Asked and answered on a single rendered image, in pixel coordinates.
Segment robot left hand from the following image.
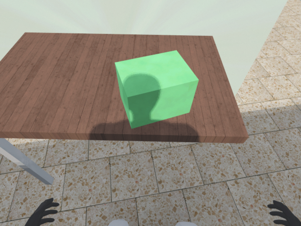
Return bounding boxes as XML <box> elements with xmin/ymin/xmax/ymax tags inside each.
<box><xmin>25</xmin><ymin>198</ymin><xmax>59</xmax><ymax>226</ymax></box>

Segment carton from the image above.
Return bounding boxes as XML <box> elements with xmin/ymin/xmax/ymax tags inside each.
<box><xmin>115</xmin><ymin>50</ymin><xmax>199</xmax><ymax>129</ymax></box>

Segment robot right hand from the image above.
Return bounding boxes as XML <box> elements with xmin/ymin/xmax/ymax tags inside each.
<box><xmin>267</xmin><ymin>200</ymin><xmax>301</xmax><ymax>226</ymax></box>

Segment table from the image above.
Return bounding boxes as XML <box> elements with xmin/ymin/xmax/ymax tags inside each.
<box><xmin>0</xmin><ymin>32</ymin><xmax>249</xmax><ymax>185</ymax></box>

